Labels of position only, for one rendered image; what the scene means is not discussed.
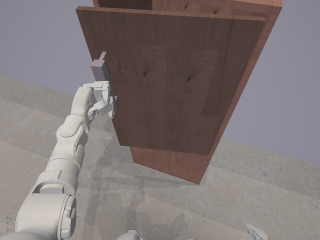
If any left robot forearm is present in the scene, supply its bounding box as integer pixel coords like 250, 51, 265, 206
15, 114, 90, 232

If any handle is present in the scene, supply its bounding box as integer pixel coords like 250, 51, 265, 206
91, 51, 118, 115

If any left robot upper arm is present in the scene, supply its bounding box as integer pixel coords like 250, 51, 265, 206
0, 193, 77, 240

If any cupboard door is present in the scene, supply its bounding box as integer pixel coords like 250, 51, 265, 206
75, 6, 266, 156

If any robot left shin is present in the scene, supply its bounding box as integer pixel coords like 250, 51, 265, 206
127, 230, 138, 235

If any right robot hand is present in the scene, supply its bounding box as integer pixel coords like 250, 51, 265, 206
245, 224, 268, 240

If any left robot hand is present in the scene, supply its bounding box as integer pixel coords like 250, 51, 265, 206
70, 81, 114, 124

